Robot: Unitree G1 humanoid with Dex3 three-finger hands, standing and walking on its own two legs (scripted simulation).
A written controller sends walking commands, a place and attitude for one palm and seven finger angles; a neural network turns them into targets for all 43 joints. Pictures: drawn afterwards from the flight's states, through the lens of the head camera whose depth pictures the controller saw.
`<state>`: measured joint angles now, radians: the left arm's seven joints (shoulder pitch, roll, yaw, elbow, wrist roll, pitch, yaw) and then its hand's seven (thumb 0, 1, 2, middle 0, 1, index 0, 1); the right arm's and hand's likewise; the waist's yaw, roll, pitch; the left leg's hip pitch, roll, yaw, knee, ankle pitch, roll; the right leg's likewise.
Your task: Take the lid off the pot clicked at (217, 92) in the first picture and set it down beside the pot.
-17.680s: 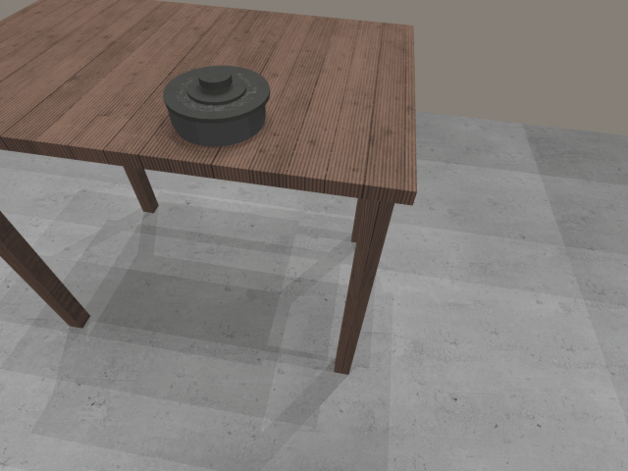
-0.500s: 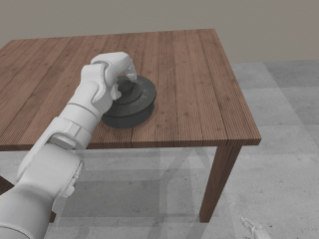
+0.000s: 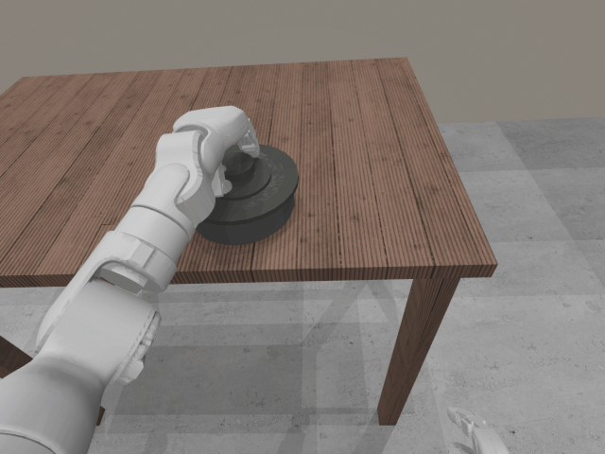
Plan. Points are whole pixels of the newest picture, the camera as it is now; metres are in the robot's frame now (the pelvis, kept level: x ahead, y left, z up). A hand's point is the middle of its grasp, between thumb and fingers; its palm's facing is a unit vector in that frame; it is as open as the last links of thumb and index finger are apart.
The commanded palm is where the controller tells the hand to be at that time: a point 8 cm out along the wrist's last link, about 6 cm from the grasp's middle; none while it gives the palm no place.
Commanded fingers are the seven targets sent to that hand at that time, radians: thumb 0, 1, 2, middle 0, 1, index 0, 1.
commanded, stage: close the fingers and squeeze the knob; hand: left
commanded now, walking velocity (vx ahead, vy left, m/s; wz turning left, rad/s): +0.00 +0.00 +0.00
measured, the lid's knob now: (235, 166) +0.47 +0.11 +0.15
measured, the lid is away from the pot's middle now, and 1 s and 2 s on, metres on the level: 0.00 0.01 0.00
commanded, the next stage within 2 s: lift the lid straight up in 1.22 s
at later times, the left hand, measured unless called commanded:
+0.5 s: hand (221, 170) +0.44 +0.12 +0.17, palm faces -0.25 -0.09 -0.96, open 8.9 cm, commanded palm +0.41 +0.13 +0.23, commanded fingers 0.00 0.12 1.09 -0.70 -0.84 -0.70 -0.84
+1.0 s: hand (221, 168) +0.44 +0.12 +0.18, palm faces -0.27 -0.08 -0.96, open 8.9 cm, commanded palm +0.42 +0.12 +0.23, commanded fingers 0.00 0.28 1.19 -0.83 -0.89 -0.76 -0.83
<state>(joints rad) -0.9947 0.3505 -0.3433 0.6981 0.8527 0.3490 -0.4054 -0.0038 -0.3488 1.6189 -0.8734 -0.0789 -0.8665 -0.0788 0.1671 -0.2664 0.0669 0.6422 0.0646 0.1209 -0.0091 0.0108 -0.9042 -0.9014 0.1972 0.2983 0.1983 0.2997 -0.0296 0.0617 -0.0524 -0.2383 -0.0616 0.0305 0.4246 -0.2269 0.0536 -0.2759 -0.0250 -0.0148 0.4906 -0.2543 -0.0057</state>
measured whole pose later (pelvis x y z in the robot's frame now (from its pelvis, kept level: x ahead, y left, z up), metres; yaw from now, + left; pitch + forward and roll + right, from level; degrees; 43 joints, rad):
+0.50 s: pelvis +0.00 +0.00 +0.00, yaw +0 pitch +2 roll +1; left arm -0.95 0.37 -0.34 0.65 0.84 0.36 -0.41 0.00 0.00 1.17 -0.65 -0.66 -0.64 -0.66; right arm 0.18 -0.27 0.06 0.65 0.06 0.11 0.00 0.01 -0.90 -0.90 0.20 0.30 0.20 0.30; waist -0.04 0.07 -0.06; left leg -0.23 -0.06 0.03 0.42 -0.23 0.05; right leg -0.27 -0.02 -0.01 0.48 -0.25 -0.01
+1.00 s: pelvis +0.00 +0.00 +0.00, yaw +0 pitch +2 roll +1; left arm -1.02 0.35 -0.35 0.73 0.85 0.36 -0.42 0.02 0.01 1.09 -0.71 -0.83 -0.63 -0.76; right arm 0.17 -0.27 0.07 0.65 0.06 0.12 -0.02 0.01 -0.90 -0.90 0.20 0.30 0.20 0.30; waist -0.03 0.06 -0.06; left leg -0.25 -0.06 0.02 0.44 -0.23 0.05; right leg -0.28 -0.02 -0.02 0.49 -0.26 -0.01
